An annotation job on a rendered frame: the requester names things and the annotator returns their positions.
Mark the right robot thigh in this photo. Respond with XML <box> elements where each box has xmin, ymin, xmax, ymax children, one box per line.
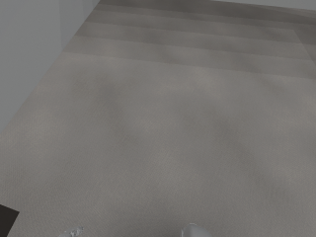
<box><xmin>180</xmin><ymin>225</ymin><xmax>212</xmax><ymax>237</ymax></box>

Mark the cupboard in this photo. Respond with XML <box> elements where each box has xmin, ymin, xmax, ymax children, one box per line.
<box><xmin>0</xmin><ymin>204</ymin><xmax>20</xmax><ymax>237</ymax></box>

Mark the left robot hand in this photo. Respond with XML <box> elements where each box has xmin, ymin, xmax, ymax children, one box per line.
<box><xmin>58</xmin><ymin>226</ymin><xmax>84</xmax><ymax>237</ymax></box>

